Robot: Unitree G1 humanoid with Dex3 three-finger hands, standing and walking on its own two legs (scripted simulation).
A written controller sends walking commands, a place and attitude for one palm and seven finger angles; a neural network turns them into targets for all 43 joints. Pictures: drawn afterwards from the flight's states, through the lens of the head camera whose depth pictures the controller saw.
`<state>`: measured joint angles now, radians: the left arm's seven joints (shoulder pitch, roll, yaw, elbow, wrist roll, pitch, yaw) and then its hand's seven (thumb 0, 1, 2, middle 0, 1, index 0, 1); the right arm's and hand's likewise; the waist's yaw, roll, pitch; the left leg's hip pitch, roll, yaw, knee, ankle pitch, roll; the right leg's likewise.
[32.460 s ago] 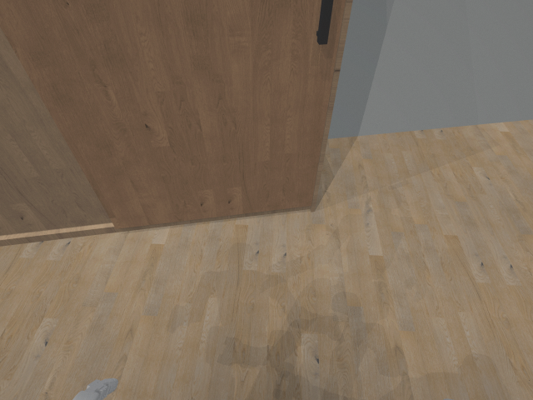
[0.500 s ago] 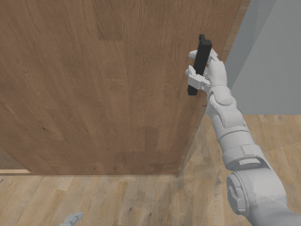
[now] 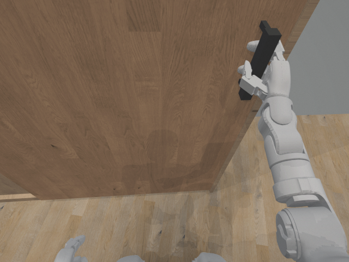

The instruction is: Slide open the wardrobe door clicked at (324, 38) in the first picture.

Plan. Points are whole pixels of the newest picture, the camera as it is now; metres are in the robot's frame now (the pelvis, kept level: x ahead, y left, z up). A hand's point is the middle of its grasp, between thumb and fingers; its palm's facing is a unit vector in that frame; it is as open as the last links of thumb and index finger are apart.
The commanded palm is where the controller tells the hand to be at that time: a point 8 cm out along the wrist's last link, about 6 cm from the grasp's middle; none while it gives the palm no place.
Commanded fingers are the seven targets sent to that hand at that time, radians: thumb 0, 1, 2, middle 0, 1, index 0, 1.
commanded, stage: step sideways, sliding the door along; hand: right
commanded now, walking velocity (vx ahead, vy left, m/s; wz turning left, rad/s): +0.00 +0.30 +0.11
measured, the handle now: (253, 63) +0.49 -0.17 +0.18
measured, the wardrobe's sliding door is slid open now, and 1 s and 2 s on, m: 0.00 0.12 0.25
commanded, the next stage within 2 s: none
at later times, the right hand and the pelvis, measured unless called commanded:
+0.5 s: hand (229, 75) +0.46 -0.11 +0.18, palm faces +0.48 +0.87 -0.11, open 7.0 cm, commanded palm +0.41 -0.06 +0.18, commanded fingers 0.00 -0.90 -0.90 0.45 1.40 0.45 1.40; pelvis +0.09 +0.13 +0.00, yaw -5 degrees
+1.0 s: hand (187, 78) +0.44 -0.02 +0.18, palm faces +0.22 +0.97 +0.06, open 7.2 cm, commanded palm +0.40 +0.00 +0.16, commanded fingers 0.00 -0.90 -0.90 0.45 1.40 0.45 1.40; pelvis +0.18 +0.12 +0.01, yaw -4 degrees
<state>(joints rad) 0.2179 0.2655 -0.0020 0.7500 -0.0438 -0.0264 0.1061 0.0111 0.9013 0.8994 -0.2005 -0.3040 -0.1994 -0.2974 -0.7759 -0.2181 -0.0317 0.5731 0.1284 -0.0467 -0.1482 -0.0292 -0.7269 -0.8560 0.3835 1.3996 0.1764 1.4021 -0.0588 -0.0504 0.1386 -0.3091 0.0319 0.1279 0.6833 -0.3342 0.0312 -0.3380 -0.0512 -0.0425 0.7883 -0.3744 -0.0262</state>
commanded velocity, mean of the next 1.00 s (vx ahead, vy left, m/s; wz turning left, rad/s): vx -0.17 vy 0.09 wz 0.17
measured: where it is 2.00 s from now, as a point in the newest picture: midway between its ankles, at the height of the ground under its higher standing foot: outside the picture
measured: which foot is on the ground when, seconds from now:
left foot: down 0.00-0.00, up 0.02-0.34, down 0.36-0.58, up 0.60-1.00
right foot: down 0.00-0.38, up 0.40-0.56, down 0.58-1.00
